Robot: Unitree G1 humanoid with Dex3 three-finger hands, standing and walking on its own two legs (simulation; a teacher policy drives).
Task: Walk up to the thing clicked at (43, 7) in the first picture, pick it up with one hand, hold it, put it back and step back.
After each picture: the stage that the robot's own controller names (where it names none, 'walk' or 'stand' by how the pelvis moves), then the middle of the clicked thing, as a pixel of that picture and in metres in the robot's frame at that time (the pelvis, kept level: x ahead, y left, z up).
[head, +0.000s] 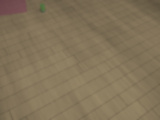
stand; (42, 8) +2.07 +0.52 -0.72
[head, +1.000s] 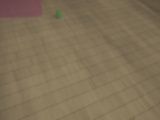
walk; (58, 14) +1.97 +0.21 -0.70
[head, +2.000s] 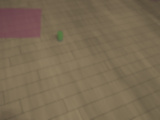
walk; (60, 36) +1.41 +0.16 -0.71
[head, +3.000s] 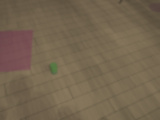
walk; (53, 68) +0.94 +0.21 -0.71
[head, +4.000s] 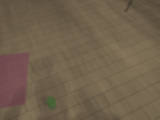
walk; (51, 103) +0.60 +0.24 -0.70
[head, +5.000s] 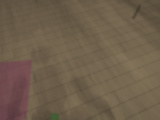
stand; (55, 119) +0.45 +0.20 -0.71
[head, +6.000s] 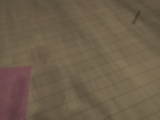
stand; out of the picture +0.41 +0.20 -0.73
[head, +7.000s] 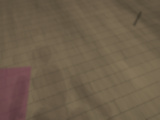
stand; out of the picture +0.40 +0.20 -0.73
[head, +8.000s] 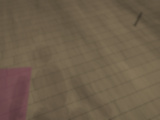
stand; out of the picture +0.40 +0.20 -0.73
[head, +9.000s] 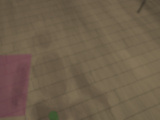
go down; (53, 117) +0.42 +0.19 -0.72
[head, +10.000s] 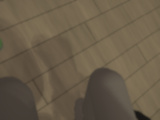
go down; out of the picture +0.48 +0.27 -0.28
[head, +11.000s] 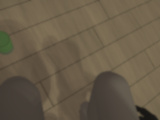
approach; (3, 43) +0.47 +0.27 -0.29
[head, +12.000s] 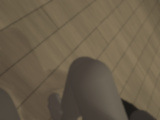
close in; out of the picture +0.45 +0.32 -0.22
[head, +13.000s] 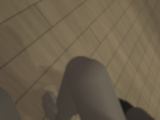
close; out of the picture +0.44 +0.32 -0.23
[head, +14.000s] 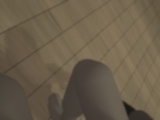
lift; out of the picture +0.41 +0.28 -0.23
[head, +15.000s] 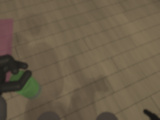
lift; (27, 86) +0.33 +0.18 -0.05
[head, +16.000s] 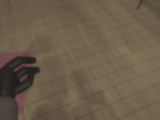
hold; out of the picture +0.24 +0.09 -0.69
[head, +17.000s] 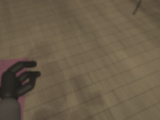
hold; out of the picture +0.33 -0.05 -0.71
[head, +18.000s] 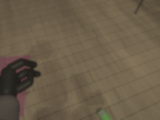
crouch; (105, 118) +0.43 -0.20 -0.70
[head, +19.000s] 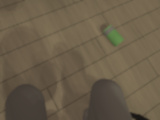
crouch; (113, 35) +0.62 -0.29 -0.37
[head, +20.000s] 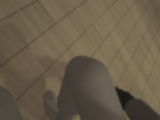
lower; out of the picture +0.81 -0.27 -0.25
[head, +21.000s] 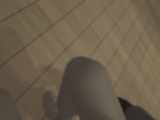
lower; out of the picture +0.93 -0.36 -0.25
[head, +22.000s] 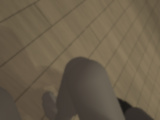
lower; out of the picture +1.05 -0.45 -0.25
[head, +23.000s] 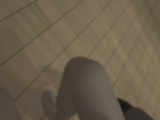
lower; out of the picture +1.16 -0.54 -0.25
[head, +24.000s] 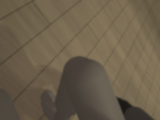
loosen; out of the picture +1.26 -0.62 -0.25
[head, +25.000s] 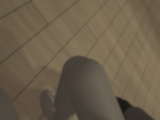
withdraw; out of the picture +1.36 -0.70 -0.25
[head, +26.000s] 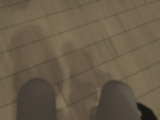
walk; out of the picture +1.25 -1.05 -0.37
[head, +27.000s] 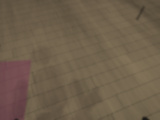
stand; out of the picture +1.04 -1.31 -0.69
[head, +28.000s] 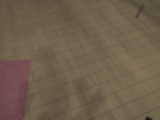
stand; out of the picture +1.12 -1.39 -0.69
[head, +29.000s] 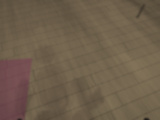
stand; out of the picture +1.17 -1.48 -0.69
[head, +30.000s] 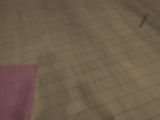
stand; out of the picture +1.23 -1.59 -0.75
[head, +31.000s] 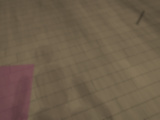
stand; out of the picture +1.27 -1.65 -0.75
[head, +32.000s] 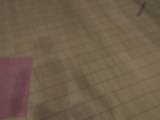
walk; out of the picture +1.31 -1.73 -0.75
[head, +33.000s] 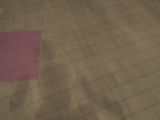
walk; out of the picture +1.61 -1.82 -0.73
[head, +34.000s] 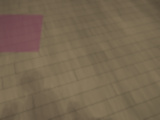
stand; out of the picture +1.98 -1.92 -0.73
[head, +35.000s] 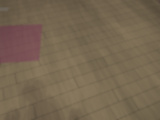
stand; out of the picture +2.06 -1.92 -0.73
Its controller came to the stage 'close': yes
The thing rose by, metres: 0.49
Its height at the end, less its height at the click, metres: -0.02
